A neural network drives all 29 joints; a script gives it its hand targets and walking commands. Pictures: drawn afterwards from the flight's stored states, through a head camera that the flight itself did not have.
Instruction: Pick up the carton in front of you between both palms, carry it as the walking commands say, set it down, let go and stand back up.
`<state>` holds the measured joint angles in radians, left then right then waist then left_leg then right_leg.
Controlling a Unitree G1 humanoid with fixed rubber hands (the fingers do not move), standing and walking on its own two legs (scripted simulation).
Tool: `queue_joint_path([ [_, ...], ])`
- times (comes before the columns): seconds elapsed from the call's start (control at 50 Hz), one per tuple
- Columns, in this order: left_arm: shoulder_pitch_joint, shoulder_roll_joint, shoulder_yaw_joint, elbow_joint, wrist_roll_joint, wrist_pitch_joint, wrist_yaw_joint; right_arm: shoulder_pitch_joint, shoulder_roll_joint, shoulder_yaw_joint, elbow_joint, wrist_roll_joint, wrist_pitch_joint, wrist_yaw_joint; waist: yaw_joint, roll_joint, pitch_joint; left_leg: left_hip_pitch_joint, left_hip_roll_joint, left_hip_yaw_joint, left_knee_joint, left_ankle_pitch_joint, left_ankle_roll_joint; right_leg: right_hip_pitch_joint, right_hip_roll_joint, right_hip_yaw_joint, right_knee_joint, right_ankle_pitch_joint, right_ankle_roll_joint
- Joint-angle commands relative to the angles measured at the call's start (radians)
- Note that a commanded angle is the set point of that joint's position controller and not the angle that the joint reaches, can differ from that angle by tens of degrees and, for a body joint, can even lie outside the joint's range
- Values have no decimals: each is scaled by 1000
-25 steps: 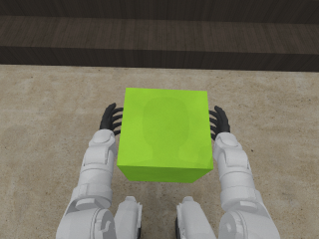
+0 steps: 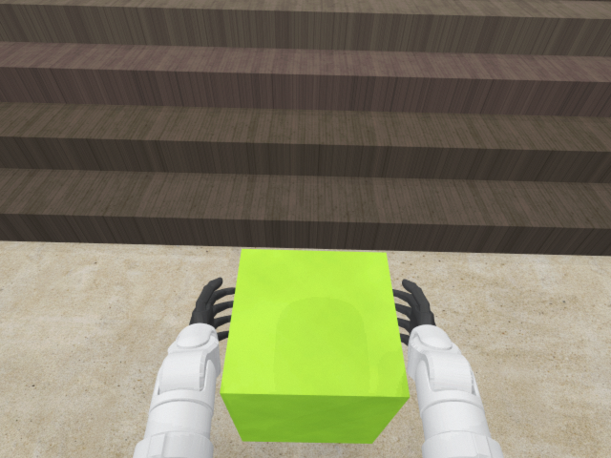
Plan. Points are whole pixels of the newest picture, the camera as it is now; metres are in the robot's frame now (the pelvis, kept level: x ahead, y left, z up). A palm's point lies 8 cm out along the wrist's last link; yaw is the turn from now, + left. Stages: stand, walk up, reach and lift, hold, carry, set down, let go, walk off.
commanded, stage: reach and lift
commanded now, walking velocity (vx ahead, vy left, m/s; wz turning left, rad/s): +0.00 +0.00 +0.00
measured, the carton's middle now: (310, 351) +0.31 +0.00 -0.06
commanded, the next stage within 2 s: hold in 1.10 s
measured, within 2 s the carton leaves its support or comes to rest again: neither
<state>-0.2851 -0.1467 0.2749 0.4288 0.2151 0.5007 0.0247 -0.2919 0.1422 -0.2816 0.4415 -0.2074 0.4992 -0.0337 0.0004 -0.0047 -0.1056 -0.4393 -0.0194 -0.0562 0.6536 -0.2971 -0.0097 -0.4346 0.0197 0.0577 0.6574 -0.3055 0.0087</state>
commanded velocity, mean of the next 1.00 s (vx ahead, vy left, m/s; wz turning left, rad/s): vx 0.00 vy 0.00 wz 0.00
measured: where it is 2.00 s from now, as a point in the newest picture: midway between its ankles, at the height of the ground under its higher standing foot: outside the picture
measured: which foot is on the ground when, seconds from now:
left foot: down 0.00-1.00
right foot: down 0.00-1.00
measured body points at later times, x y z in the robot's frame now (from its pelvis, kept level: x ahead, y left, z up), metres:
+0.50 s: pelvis -0.01 +0.00 +0.02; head -0.03 +0.00 +0.46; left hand +0.30 +0.15 +0.03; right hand +0.30 -0.15 +0.03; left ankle +0.02 +0.13 -0.72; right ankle +0.02 -0.13 -0.72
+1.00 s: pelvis +0.01 +0.00 +0.02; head -0.02 +0.00 +0.47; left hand +0.31 +0.15 +0.04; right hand +0.31 -0.15 +0.04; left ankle +0.02 +0.13 -0.72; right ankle +0.02 -0.13 -0.72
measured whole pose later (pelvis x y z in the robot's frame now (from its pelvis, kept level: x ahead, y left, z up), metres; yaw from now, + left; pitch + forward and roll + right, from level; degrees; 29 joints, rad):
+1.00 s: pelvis +0.01 +0.00 +0.02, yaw +0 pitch -5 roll +0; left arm -0.25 -0.15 0.22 0.27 0.27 0.68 -0.01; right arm -0.25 0.15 -0.23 0.27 -0.27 0.68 0.00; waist 0.01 0.00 0.03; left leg -0.09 -0.01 -0.06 0.39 -0.20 -0.01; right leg -0.09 0.01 0.06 0.39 -0.21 0.01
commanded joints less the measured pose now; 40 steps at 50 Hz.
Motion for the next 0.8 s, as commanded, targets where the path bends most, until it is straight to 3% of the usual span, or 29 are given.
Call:
queue_joint_path([
  [0.0, -518, -1017, -625, -54, -193, 24, -254, -515, 1031, 628, -51, 191, 25, 263, -1, 1, -296, 269, -81, -25, -140, 296, 10, 231, 74, 26, -152, 301, -8],
  [0.1, -508, -984, -563, -44, -159, 82, -263, -508, 985, 562, -42, 152, 83, 273, 3, 3, -115, 287, -68, -21, -224, 163, 15, 251, 67, 20, -231, 168, -14],
  [0.2, -593, -978, -500, -5, -131, 88, -280, -589, 975, 493, -3, 123, 85, 290, 0, 7, -64, 284, -60, -11, -241, 49, 21, 237, 63, 9, -249, 48, -25],
  [0.36, -671, -1004, -536, -44, -151, 70, -286, -669, 1011, 537, -40, 146, 68, 299, 4, 4, -189, 329, -64, -7, -237, 97, 22, 296, 65, 8, -243, 101, -19],
  [0.78, -483, -958, -582, -175, -174, 119, -266, -481, 957, 586, -183, 166, 117, 276, 4, 6, -179, 428, -74, -16, -287, 327, 8, 393, 76, 18, -291, 323, -5],
])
